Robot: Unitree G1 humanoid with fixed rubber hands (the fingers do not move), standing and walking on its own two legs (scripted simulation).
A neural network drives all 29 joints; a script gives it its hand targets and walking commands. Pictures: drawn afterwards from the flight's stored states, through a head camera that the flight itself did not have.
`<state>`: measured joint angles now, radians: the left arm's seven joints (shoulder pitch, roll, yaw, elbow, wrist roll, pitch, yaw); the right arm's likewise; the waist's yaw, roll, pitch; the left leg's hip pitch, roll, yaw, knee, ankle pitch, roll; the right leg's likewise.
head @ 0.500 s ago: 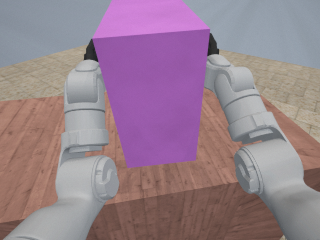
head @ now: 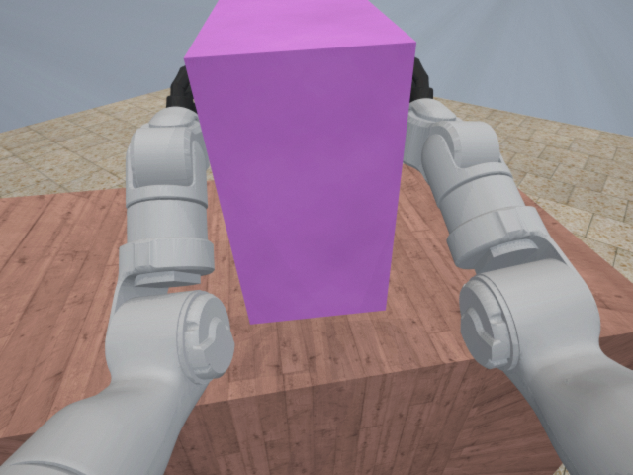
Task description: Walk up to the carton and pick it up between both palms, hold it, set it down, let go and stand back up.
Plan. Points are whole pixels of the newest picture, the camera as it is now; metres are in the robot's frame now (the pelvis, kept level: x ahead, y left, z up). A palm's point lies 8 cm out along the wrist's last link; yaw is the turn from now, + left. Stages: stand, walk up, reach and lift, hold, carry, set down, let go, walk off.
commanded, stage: hold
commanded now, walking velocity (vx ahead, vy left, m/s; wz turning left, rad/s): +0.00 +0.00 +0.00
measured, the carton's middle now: (302, 146) +0.41 +0.01 +0.28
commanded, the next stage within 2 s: set down in 0.06 s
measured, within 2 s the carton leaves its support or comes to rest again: neither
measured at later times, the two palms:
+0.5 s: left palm (181, 133) +0.39 +0.15 +0.31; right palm (404, 122) +0.39 -0.11 +0.32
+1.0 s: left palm (215, 169) +0.41 +0.12 +0.26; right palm (412, 178) +0.40 -0.13 +0.24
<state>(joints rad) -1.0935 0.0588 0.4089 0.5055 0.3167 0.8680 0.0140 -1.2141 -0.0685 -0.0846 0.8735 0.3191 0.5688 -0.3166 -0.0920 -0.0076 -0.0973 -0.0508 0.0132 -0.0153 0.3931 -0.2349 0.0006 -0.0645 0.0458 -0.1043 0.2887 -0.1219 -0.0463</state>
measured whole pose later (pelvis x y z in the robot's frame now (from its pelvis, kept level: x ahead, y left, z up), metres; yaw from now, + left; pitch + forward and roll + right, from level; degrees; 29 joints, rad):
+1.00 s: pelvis +0.00 +0.00 +0.00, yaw +1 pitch -8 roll -1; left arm -0.93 -0.03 0.33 0.40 0.39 0.63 0.07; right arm -0.97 0.02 -0.16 0.82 0.13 0.18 -0.19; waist -0.12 -0.07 0.05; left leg 0.02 0.01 -0.02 0.35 -0.22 0.00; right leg 0.00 0.04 -0.11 0.26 -0.12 -0.05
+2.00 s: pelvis +0.01 -0.01 +0.00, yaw +0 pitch -5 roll +0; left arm -0.86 -0.09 0.37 0.56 0.38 0.50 0.14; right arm -0.95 0.02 -0.27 0.98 -0.02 0.09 -0.11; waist -0.10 -0.03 0.03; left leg -0.03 0.01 -0.02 0.32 -0.20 -0.01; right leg -0.06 0.04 -0.11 0.26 -0.12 -0.05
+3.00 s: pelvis +0.01 -0.01 +0.00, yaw +0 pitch +0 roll +0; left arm -0.79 -0.14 0.41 0.67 0.40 0.32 0.15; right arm -0.86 0.06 -0.42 1.00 -0.19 -0.04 -0.04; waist -0.08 -0.02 -0.01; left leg -0.12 0.02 -0.01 0.32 -0.20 -0.02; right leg -0.16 0.05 -0.10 0.26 -0.11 -0.06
